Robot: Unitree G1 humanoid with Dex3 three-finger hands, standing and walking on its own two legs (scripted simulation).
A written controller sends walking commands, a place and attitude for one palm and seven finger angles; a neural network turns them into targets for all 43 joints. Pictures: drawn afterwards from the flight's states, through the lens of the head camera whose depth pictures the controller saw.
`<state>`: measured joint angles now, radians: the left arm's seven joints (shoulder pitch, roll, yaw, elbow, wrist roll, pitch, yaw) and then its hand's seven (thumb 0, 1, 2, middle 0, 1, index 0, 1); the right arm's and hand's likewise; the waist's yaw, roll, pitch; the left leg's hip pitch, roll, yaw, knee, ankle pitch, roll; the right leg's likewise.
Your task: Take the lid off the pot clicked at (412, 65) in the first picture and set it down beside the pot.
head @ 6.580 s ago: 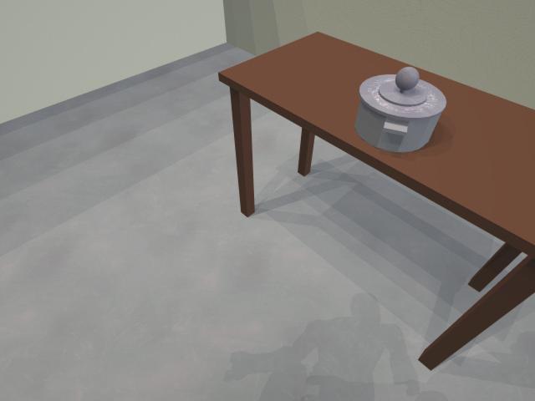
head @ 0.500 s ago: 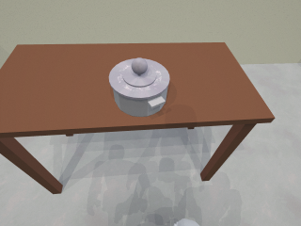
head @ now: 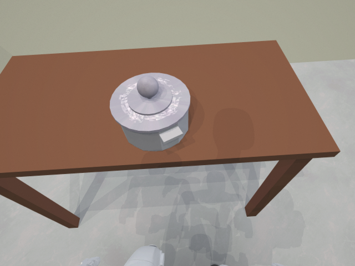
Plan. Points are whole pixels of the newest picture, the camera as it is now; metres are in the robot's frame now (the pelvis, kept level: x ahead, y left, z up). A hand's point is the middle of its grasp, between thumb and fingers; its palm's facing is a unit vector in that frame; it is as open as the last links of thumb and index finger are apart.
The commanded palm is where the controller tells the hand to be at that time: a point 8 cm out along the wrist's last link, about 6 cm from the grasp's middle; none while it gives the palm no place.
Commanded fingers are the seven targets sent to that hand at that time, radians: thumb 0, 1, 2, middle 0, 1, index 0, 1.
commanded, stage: come to a stop and stand still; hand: left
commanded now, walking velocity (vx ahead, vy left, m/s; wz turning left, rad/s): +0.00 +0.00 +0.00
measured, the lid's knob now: (147, 86) +0.49 +0.11 +0.11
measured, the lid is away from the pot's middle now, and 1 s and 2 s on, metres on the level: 0.00 0.00 0.00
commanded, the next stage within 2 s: look again from close up in 1.24 s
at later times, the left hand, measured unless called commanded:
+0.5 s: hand out of the picture +0.01 +0.27 -0.18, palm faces +0.01 -0.97 -0.25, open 7.4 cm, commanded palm none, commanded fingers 0.00 0.90 0.90 -0.20 -0.30 -0.20 -0.30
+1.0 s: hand out of the picture +0.05 +0.23 -0.17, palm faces -0.03 -0.97 -0.24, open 7.4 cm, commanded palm none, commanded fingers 0.00 0.90 0.90 -0.20 -0.30 -0.20 -0.30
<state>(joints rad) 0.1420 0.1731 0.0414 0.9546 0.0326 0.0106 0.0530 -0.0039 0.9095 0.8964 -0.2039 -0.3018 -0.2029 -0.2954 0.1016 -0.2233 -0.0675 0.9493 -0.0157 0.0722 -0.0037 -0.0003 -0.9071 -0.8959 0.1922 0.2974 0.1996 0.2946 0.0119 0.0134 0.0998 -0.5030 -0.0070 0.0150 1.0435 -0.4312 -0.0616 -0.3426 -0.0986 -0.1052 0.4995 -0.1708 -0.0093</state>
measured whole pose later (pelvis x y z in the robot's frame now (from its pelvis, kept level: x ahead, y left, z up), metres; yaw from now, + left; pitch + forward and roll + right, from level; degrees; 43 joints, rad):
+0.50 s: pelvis +0.00 +0.07 -0.01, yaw -1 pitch -1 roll +0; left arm 0.36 0.19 0.00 0.97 0.02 0.01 0.04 0.01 0.90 0.90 -0.20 -0.30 -0.20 -0.29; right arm 0.25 -0.19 -0.02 0.94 -0.02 0.02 0.00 0.00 -0.91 -0.90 0.20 0.30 0.21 0.30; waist 0.01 0.02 0.00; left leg -0.29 -0.04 0.02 0.63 -0.32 0.04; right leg -0.35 -0.08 0.07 0.58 -0.22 0.02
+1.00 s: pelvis +0.03 +0.05 +0.00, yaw -2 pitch -1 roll +1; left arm 0.29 0.16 -0.01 1.06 0.02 -0.02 0.04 0.00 0.90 0.90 -0.20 -0.30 -0.20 -0.29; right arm 0.28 -0.17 -0.02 1.08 -0.01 -0.01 0.00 0.00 -0.91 -0.90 0.19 0.30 0.20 0.30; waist -0.01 0.03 -0.01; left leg -0.20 -0.01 0.03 0.52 -0.30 0.01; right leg -0.30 -0.05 0.08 0.53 -0.22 0.06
